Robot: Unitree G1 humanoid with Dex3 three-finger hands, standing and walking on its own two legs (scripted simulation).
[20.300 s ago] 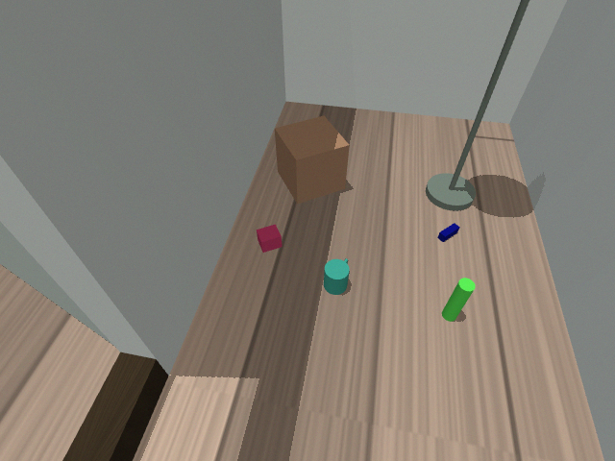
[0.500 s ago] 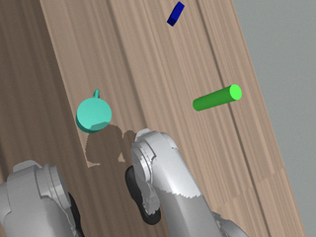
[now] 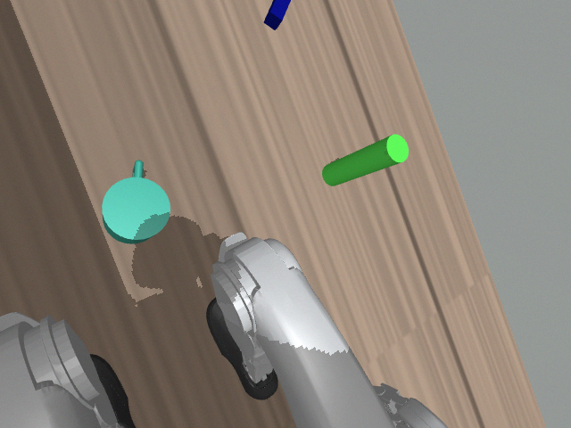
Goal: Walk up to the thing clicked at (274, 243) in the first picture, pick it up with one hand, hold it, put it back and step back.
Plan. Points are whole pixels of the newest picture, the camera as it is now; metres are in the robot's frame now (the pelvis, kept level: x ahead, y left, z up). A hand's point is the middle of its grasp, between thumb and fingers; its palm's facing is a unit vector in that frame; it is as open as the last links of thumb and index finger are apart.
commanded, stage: approach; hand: left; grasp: from above
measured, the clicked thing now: out of the picture +0.50 +0.37 -0.29
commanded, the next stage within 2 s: rest palm in 0.24 s
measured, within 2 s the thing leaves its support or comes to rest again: neither
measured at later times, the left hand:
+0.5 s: hand out of the picture +0.50 +0.37 -0.20, palm faces -0.29 -0.31 -0.90, open 14.0 cm
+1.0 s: hand out of the picture +0.49 +0.36 -0.24, palm faces -0.31 -0.33 -0.89, open 14.1 cm
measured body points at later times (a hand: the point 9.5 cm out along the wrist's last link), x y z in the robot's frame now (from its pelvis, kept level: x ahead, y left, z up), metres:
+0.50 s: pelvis +0.00 +0.00 +0.00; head +0.29 +0.11 +0.33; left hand +0.51 +0.38 -0.14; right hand +0.02 -0.24 -0.06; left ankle +0.07 +0.13 -0.29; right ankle +0.10 -0.10 -0.29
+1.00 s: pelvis +0.00 +0.00 +0.00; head +0.31 +0.11 +0.30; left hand +0.50 +0.37 -0.19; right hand +0.00 -0.23 -0.05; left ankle +0.07 +0.13 -0.29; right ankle +0.10 -0.10 -0.29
